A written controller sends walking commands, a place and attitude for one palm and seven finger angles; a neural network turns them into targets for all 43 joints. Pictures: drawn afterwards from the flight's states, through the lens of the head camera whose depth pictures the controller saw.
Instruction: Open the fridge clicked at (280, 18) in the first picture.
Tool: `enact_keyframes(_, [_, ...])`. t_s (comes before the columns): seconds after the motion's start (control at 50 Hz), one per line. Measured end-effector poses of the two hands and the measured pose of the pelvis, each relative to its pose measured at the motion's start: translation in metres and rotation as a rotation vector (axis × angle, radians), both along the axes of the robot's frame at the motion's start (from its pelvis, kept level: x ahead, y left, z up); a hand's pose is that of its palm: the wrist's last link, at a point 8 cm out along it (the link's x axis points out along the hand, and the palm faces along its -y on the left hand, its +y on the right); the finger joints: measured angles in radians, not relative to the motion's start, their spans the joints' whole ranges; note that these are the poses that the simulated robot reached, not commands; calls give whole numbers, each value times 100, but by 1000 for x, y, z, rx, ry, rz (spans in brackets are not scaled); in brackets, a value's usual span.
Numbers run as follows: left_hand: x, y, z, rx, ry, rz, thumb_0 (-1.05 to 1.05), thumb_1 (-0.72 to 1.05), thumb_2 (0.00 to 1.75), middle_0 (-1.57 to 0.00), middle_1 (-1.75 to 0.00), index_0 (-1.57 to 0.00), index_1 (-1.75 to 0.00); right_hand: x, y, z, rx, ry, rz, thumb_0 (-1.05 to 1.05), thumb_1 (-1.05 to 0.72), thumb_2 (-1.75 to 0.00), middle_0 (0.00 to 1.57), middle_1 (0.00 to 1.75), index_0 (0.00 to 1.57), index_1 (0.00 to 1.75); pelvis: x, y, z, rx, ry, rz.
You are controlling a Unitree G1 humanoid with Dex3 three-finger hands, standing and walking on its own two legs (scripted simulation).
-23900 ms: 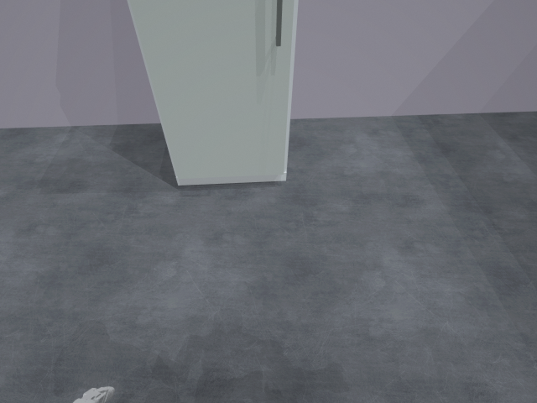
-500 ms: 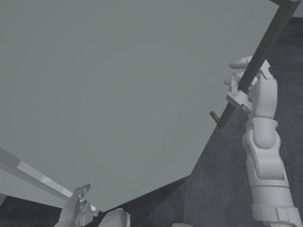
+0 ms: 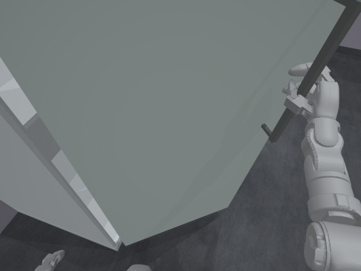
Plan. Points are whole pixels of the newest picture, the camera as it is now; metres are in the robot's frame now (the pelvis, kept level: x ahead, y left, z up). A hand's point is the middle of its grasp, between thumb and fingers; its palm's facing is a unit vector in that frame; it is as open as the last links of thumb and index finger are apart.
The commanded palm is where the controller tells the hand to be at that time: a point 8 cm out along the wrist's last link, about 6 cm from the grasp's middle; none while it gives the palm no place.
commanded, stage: stop walking and hold the door back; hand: right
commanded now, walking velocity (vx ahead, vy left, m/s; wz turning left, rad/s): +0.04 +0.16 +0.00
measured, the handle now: (297, 84) +0.48 -0.18 +0.18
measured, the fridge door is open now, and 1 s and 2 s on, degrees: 51 51 51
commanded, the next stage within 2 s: loosen the grip on the handle in 0.30 s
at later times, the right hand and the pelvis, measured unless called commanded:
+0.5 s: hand (294, 97) +0.45 -0.18 +0.18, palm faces +0.08 +0.98 -0.18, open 5.5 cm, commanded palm +0.40 -0.23 +0.18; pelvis -0.01 -0.01 +0.01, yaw +3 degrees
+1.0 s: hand (307, 103) +0.44 -0.20 +0.17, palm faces +0.20 +0.96 -0.19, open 14.2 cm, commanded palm +0.40 -0.25 +0.18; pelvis +0.00 -0.01 +0.01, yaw +4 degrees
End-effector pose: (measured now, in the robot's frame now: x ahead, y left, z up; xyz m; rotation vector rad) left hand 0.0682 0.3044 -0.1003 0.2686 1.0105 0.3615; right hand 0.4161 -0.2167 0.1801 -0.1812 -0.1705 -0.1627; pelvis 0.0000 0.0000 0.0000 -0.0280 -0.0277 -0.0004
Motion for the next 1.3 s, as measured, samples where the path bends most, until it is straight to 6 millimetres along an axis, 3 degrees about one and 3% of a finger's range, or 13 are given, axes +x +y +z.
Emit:
enact_keyframes(0.12, [-14,-39,-11,-116,27,-16,1,91,90,-20,-30,-20,-29,-4,1,-3,2,-17,-15,-5,-73,-81,45,142,41,141,-1,11,1,13,19,34])
enact_keyframes(0.2, [-10,-55,-22,-182,28,-34,1,91,90,-20,-30,-20,-29,-6,-1,-2,-44,-1,-34,-8,-71,-80,45,141,40,141,-4,12,2,30,10,30])
enact_keyframes(0.28, [2,-61,-16,-176,4,-64,1,90,90,-20,-30,-20,-30,-6,-2,-1,-48,32,-22,-10,-71,-81,46,141,41,140,-6,6,7,16,10,37])
enact_keyframes(0.4, [25,-57,3,-95,-72,-80,1,90,90,-20,-30,-20,-30,-5,-2,-4,4,12,32,-8,-73,-83,46,140,43,140,-5,-9,7,27,11,49])
enact_keyframes(0.5, [33,-57,26,-75,-151,-84,1,90,90,-20,-30,-20,-29,7,-11,3,-7,78,79,-7,-61,-79,48,142,48,143,-6,-13,11,19,53,60])
enact_keyframes(0.6, [22,-54,38,-65,-176,-94,1,90,90,-20,-30,-20,-29,1,-23,10,26,14,7,-3,-37,-67,48,142,49,143,-7,-16,12,29,63,71])
enact_keyframes(0.76, [-12,-56,22,-93,-54,-54,1,90,90,-20,-30,-20,-29,-11,-27,1,-6,43,1,-1,21,-37,44,138,41,135,-8,-19,13,31,60,59])
enact_keyframes(0.86, [-23,-60,12,-112,-2,-37,1,90,90,-20,-30,-20,-29,-12,-29,-6,-11,52,-23,-1,42,-27,39,132,37,130,-7,-17,14,31,61,60])
enact_keyframes(1.02, [-20,-60,4,-141,18,-27,1,90,90,-20,-30,-20,-29,-10,-32,0,-18,18,-27,-1,53,-21,30,121,29,120,1,-12,15,31,69,64])
enact_keyframes(1.14, [-1,-52,5,-132,-9,-30,1,90,90,-20,-30,-20,-29,-12,-37,0,-9,33,-38,-1,55,-20,27,117,27,117,6,-7,15,29,68,64])
enact_keyframes(1.3, [25,-38,13,-95,-59,-42,1,91,90,-20,-30,-20,-29,-18,-62,5,-12,27,-73,-1,55,-20,26,116,26,115,12,-2,14,28,74,63])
